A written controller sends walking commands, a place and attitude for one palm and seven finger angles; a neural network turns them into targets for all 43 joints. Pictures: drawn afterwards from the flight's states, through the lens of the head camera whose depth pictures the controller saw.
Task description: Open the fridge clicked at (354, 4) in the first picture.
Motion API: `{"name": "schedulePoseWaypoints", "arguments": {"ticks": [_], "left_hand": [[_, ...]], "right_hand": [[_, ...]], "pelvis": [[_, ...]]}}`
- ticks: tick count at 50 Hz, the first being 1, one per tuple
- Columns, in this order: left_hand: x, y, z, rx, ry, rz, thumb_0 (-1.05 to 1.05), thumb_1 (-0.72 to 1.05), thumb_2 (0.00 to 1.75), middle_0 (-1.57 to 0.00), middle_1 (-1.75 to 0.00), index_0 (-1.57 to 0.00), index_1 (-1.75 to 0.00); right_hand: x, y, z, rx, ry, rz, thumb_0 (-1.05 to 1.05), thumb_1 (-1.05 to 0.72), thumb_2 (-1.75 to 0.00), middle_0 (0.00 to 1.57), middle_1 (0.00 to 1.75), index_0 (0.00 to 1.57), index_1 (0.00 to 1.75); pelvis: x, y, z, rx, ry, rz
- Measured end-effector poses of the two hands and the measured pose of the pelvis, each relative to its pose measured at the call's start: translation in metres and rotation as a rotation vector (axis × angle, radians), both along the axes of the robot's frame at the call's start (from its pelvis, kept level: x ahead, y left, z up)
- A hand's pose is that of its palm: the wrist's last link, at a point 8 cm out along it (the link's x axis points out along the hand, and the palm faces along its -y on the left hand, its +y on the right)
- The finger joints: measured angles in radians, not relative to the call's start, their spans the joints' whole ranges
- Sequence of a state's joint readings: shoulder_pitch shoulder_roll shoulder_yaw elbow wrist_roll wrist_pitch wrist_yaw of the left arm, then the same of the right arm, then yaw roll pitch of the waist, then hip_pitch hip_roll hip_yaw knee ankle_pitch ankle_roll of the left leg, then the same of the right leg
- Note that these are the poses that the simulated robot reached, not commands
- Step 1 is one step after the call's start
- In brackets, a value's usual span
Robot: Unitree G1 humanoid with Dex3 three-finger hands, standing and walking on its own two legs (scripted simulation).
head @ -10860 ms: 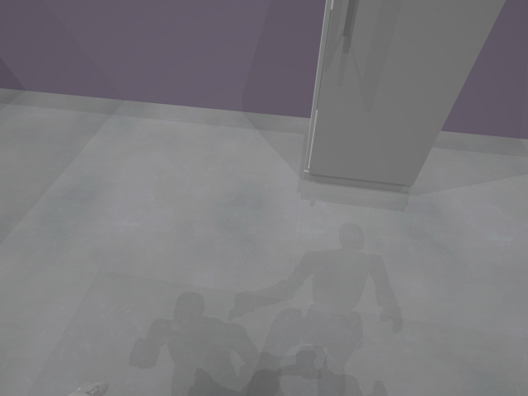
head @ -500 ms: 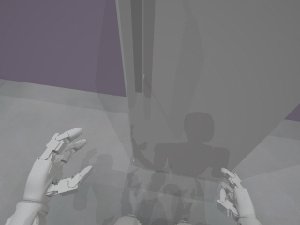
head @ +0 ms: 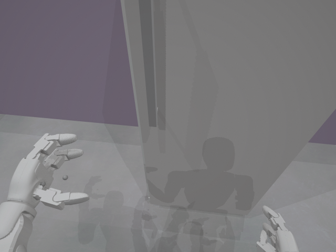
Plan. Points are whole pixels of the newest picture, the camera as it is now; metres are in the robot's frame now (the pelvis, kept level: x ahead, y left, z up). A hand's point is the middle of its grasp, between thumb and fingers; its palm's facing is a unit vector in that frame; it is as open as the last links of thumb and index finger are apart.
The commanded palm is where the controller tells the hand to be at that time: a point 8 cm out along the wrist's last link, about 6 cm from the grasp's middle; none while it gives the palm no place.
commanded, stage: raise the hand to about handle height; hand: left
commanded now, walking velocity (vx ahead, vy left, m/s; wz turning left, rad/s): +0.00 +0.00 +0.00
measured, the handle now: (150, 47) +0.46 +0.08 +0.27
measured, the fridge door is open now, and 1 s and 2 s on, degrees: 0 0 0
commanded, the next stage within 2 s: move the hooked fingers beside the handle in 1.00 s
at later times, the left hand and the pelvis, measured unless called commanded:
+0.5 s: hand (31, 134) +0.27 +0.28 +0.19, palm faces +0.06 -0.99 -0.10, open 14.0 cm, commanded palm +0.24 +0.32 +0.19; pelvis +0.00 +0.00 +0.02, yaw +1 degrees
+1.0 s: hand (39, 132) +0.28 +0.27 +0.19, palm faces +0.06 -0.99 -0.09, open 14.0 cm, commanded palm +0.24 +0.31 +0.19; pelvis +0.00 -0.01 +0.02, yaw +0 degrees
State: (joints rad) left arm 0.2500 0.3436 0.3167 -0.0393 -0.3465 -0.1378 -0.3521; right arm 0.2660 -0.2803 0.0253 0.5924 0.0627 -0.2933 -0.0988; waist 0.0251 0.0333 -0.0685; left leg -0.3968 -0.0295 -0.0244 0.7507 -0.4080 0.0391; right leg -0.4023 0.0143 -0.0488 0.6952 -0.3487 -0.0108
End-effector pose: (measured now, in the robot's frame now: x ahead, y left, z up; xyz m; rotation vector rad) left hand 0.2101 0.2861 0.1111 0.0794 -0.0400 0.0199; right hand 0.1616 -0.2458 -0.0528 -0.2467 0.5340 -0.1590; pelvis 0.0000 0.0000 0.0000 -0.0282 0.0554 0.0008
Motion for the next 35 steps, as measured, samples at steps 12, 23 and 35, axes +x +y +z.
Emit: {"name": "schedulePoseWaypoints", "arguments": {"ticks": [12, 23, 35], "left_hand": [[0.016, 0.029, 0.040, 0.000, -0.015, 0.021, -0.01, -0.43, 0.33, -0.30, -1.16, -0.30, -1.16], [0.033, 0.047, 0.075, 0.014, -0.033, 0.035, -0.01, -0.49, 0.30, -0.30, -1.20, -0.30, -1.20], [0.048, 0.044, 0.081, -0.006, 0.005, 0.010, -0.01, -0.50, 0.30, -0.30, -1.20, -0.30, -1.20]], "right_hand": [[0.029, 0.037, 0.016, 0.060, -0.062, 0.091, 0.01, -0.90, -0.90, 0.21, 0.30, 0.20, 0.30], [0.015, 0.035, 0.008, 0.067, 0.009, 0.078, 0.01, -0.90, -0.90, 0.21, 0.30, 0.20, 0.30], [0.003, 0.012, 0.007, 0.058, 0.030, 0.023, 0.01, -0.90, -0.90, 0.21, 0.30, 0.20, 0.30]], "pelvis": [[0.001, 0.002, 0.011, 0.001, -0.054, 0.010], [0.000, 0.002, 0.016, 0.005, -0.073, 0.010], [0.000, -0.001, 0.018, 0.011, -0.067, -0.004]]}}
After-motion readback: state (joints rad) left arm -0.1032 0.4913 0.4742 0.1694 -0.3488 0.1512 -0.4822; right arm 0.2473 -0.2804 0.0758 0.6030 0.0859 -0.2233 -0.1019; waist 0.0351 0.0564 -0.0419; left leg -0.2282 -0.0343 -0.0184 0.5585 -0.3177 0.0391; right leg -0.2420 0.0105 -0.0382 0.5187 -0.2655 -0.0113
